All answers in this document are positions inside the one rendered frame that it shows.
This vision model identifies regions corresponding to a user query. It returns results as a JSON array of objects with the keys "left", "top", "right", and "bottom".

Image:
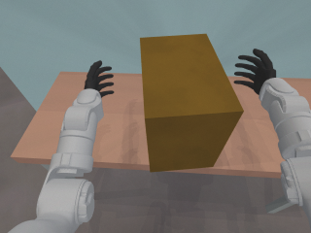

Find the robot left upper arm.
[{"left": 8, "top": 179, "right": 95, "bottom": 233}]

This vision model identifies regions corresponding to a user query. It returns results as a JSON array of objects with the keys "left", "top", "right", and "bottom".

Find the carton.
[{"left": 140, "top": 33, "right": 244, "bottom": 173}]

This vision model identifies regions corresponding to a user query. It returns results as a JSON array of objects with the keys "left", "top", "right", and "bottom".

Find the robot right upper arm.
[{"left": 280, "top": 156, "right": 311, "bottom": 231}]

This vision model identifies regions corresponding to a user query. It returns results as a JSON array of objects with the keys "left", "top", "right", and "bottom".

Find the left robot hand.
[{"left": 84, "top": 60, "right": 114, "bottom": 98}]

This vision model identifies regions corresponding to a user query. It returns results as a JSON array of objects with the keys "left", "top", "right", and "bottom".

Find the right robot hand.
[{"left": 234, "top": 49, "right": 276, "bottom": 95}]

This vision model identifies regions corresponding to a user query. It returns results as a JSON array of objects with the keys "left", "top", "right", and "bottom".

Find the left robot forearm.
[{"left": 36, "top": 88, "right": 104, "bottom": 216}]

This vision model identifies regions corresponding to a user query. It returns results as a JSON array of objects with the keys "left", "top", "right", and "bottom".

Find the table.
[{"left": 10, "top": 71, "right": 311, "bottom": 214}]

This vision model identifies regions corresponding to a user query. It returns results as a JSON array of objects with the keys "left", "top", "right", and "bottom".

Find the right robot forearm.
[{"left": 259, "top": 78, "right": 311, "bottom": 160}]

